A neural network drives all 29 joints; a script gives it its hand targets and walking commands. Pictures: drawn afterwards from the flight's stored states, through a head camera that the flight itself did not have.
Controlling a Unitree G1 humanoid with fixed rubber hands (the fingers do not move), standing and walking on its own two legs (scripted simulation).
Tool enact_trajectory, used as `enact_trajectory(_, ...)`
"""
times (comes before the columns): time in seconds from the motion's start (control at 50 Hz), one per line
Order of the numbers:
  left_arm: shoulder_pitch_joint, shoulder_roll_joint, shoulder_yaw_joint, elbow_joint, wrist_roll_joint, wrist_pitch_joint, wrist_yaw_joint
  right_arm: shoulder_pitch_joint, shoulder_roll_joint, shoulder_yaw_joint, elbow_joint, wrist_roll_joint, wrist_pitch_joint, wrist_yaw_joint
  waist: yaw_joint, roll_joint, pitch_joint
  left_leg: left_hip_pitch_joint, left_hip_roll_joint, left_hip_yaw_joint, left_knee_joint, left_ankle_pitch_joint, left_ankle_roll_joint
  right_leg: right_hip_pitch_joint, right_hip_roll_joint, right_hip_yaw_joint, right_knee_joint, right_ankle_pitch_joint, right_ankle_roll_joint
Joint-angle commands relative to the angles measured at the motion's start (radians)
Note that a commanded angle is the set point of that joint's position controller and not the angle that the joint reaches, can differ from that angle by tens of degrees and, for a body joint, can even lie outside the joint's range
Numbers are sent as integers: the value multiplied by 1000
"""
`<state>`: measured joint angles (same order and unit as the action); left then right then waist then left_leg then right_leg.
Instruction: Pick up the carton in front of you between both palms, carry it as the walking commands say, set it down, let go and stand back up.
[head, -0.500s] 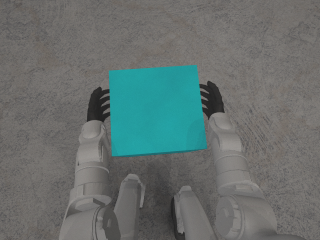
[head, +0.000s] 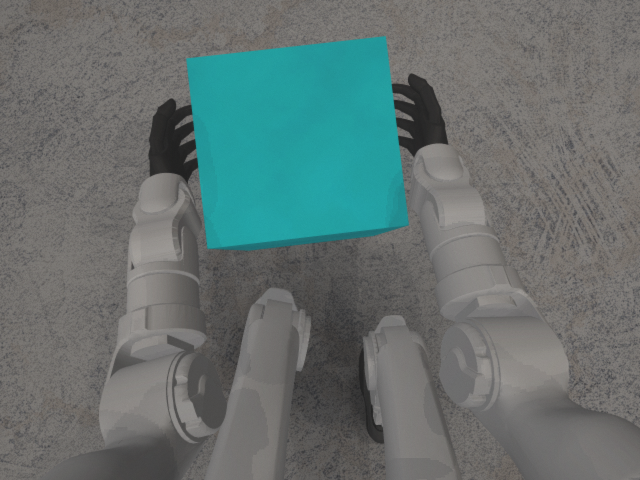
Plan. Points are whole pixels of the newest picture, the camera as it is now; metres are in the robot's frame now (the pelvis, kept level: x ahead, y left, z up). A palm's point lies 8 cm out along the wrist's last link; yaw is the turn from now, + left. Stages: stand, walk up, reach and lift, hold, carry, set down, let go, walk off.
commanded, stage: set down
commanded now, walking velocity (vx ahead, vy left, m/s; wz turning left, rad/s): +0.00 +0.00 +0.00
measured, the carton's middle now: (301, 168) +0.47 +0.10 -0.18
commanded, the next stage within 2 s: none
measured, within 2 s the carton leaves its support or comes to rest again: rests again in 1.26 s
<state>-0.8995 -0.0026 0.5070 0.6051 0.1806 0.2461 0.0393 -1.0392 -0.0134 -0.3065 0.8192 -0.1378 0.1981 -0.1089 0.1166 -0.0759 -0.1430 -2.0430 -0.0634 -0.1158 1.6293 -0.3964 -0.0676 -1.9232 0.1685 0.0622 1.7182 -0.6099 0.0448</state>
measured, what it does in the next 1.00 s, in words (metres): lowers itself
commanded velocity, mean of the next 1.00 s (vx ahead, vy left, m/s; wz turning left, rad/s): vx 0.00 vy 0.00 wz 0.00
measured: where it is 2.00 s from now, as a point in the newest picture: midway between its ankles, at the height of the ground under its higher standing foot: (321, 385)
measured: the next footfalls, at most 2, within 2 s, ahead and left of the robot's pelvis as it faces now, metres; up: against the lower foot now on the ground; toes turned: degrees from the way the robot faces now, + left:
none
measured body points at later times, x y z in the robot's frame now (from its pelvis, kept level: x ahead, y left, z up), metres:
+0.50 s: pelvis -0.02 +0.00 -0.09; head +0.33 +0.05 +0.18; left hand +0.44 +0.28 -0.26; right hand +0.55 -0.01 -0.25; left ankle +0.12 +0.14 -0.48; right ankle +0.06 -0.12 -0.48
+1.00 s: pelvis -0.02 -0.01 -0.11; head +0.34 +0.02 +0.15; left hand +0.44 +0.27 -0.29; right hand +0.55 -0.02 -0.29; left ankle +0.12 +0.13 -0.48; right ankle +0.06 -0.12 -0.48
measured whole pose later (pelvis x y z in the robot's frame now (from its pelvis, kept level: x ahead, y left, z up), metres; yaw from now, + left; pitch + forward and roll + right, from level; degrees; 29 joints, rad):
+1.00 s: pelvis -0.02 -0.01 -0.11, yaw -1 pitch +44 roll +2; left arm -1.22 0.13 0.60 0.83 0.16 0.21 0.00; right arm -1.50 -0.18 -0.08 1.14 -0.05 0.21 -0.16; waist 0.20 -0.10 0.20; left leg -2.32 0.00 -0.07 1.99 -0.45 -0.09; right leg -2.25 0.23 0.06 2.12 -0.64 0.05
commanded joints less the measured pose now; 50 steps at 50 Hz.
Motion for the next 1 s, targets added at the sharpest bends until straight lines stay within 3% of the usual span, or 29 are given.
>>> enact_trajectory(0.0, -641, -790, -502, 1, -91, -7, -191, -584, 889, 415, -15, 72, -26, 166, 76, 21, -1014, 846, -69, 193, -38, 314, -3, 208, 71, -109, -156, 181, -13)
enact_trajectory(0.24, -821, -687, -393, 49, -77, 7, -198, -769, 778, 338, 95, 72, -7, 164, 119, 5, -964, 735, -51, 214, 90, 250, -6, 59, 73, -133, -12, 111, -21)
enact_trajectory(0.44, -950, -594, -363, 65, -106, -6, -215, -896, 712, 375, 139, 132, -8, 162, 173, -31, -945, 654, -23, 230, 211, 283, -1, 28, 64, -138, 109, 136, -20)
enact_trajectory(0.48, -1002, -585, -357, 46, -118, -11, -225, -924, 707, 383, 133, 132, -6, 165, 190, -69, -921, 574, -21, 228, 222, 273, 1, 38, 60, -137, 129, 134, -23)
enact_trajectory(0.58, -977, -564, -353, 58, -147, -27, -243, -931, 762, 459, 107, 170, -20, 161, 230, -159, -898, 569, -14, 222, 268, 395, 14, 54, 56, -134, 163, 236, -10)
enact_trajectory(0.74, -917, -527, -295, 125, -134, -30, -269, -885, 769, 464, 129, 158, -26, 161, 234, -202, -814, 431, -3, 222, 293, 371, 24, 40, 43, -103, 166, 277, -9)
enact_trajectory(0.98, -949, -410, -245, 174, -101, -70, -254, -894, 651, 410, 203, 159, -47, 169, 231, -161, -669, 336, 18, 212, 307, 301, 34, -18, 37, -78, 183, 236, -19)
